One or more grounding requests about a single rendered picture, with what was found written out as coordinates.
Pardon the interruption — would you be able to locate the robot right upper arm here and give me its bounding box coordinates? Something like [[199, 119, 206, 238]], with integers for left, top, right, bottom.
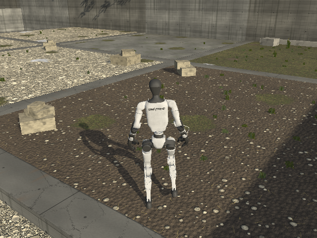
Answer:
[[166, 100, 182, 127]]

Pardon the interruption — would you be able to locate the left robot hand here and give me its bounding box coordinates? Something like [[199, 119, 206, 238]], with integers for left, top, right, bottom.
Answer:
[[127, 139, 139, 150]]

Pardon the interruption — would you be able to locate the right robot hand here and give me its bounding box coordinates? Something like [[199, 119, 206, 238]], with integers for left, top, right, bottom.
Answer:
[[177, 136, 189, 147]]

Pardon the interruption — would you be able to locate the robot left upper arm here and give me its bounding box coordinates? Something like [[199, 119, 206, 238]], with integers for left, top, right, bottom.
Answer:
[[133, 101, 146, 129]]

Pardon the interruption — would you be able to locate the robot left thigh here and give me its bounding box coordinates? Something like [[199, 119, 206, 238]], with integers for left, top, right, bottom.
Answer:
[[142, 139, 152, 176]]

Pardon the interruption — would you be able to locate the robot left shin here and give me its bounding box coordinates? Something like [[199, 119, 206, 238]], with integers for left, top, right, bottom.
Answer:
[[144, 168, 152, 202]]

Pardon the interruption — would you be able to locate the robot left forearm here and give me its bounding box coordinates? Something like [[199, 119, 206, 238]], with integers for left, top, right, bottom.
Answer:
[[128, 121, 138, 141]]

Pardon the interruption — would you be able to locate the robot right forearm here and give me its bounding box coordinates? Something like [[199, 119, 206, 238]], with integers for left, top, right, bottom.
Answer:
[[177, 119, 187, 138]]

